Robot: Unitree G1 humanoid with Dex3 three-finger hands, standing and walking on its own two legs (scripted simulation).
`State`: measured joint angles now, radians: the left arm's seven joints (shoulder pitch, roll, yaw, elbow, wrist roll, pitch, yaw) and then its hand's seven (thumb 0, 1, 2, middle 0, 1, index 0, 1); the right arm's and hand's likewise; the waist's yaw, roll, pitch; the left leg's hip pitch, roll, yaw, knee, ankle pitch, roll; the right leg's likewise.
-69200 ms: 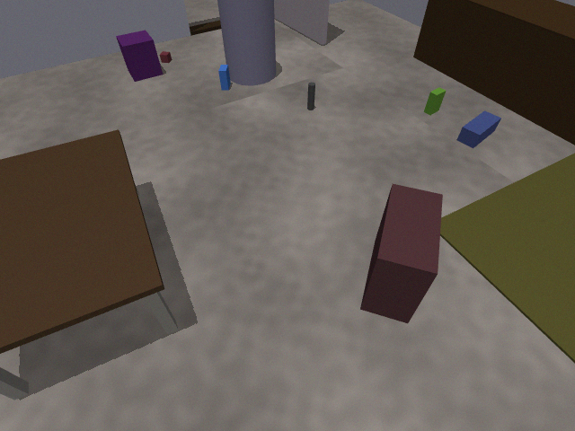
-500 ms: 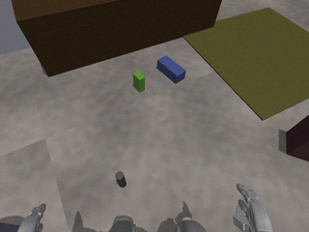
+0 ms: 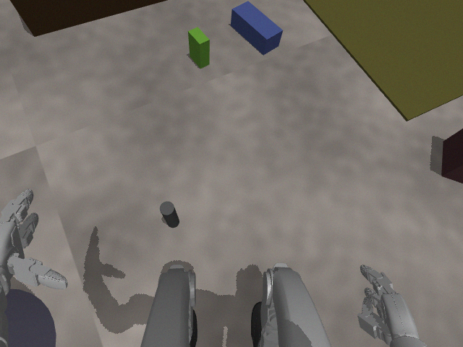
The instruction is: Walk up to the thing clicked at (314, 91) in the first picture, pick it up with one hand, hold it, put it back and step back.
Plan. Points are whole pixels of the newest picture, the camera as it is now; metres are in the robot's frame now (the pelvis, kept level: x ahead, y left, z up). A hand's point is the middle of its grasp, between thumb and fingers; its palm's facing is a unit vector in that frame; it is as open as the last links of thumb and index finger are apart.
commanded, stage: go down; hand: left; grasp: from the side
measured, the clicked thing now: (170, 215) +0.46 +0.18 -0.49
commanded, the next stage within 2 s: approach in 1.64 s
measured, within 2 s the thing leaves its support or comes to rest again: neither
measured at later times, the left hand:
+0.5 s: hand (52, 216) +0.35 +0.36 -0.13, palm faces +0.12 -0.98 -0.14, open 17.3 cm
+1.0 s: hand (55, 209) +0.38 +0.37 -0.16, palm faces +0.11 -0.99 -0.09, open 17.4 cm
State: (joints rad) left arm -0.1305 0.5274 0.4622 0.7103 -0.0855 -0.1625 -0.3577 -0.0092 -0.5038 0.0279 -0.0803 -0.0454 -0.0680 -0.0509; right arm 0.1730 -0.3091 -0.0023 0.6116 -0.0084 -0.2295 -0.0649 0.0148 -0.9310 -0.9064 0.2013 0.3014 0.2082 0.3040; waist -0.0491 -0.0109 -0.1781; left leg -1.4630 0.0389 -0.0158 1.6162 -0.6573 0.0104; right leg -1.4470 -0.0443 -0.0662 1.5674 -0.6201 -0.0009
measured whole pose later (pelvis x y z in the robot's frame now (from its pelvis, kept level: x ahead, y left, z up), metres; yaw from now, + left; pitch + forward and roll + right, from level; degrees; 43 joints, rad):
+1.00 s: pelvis -0.05 +0.00 -0.17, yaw -3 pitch +32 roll -6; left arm -0.68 0.87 0.76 1.14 -0.11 -0.36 -0.67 -0.01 -0.50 0.02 -0.06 -0.02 -0.04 -0.02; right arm 0.13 -0.36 0.10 0.68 -0.05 -0.18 -0.02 0.01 -0.91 -0.91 0.20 0.30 0.21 0.30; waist -0.11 -0.02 -0.10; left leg -2.07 0.04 -0.07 2.18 -0.68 0.02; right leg -2.04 -0.06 -0.10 2.10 -0.63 -0.02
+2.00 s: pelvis -0.05 +0.00 -0.22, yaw -6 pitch +30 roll -9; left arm -0.77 0.97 0.76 1.28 -0.21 -0.51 -0.73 -0.01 -0.52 0.03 -0.07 -0.05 -0.05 -0.07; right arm 0.11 -0.39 0.19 0.67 -0.08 -0.17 0.00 0.01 -0.91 -0.90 0.20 0.30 0.21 0.30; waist -0.16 -0.06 -0.02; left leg -2.20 0.04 -0.12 2.35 -0.69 0.03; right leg -2.13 -0.05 -0.13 2.23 -0.63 -0.01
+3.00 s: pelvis -0.07 +0.01 -0.29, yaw -13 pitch +13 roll -16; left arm -0.73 0.89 0.52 1.52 -0.13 -1.06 -0.22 -0.02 -0.59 0.03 -0.05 -0.05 -0.05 -0.05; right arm -0.12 -0.41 0.51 0.56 -0.35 -0.03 0.10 0.00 -0.93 -0.91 0.20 0.30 0.21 0.30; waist -0.29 -0.25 0.29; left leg -2.22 0.05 -0.33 2.63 -0.70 0.02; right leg -2.08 0.01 -0.28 2.37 -0.55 0.02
